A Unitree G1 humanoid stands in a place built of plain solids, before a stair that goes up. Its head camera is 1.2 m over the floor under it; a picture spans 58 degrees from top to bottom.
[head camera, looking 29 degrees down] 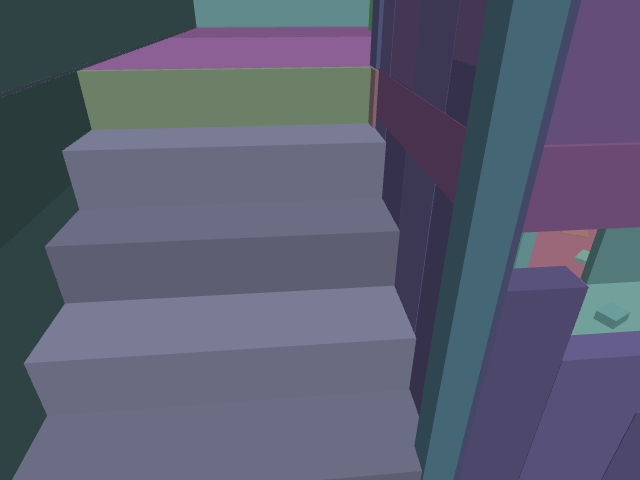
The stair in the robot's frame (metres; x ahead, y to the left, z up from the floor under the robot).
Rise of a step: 0.20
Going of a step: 0.25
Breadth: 1.02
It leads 5 degrees to the left of straight ahead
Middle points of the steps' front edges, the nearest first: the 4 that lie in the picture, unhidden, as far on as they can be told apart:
0.85 0.24 0.40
1.10 0.27 0.60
1.35 0.29 0.79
1.59 0.31 0.99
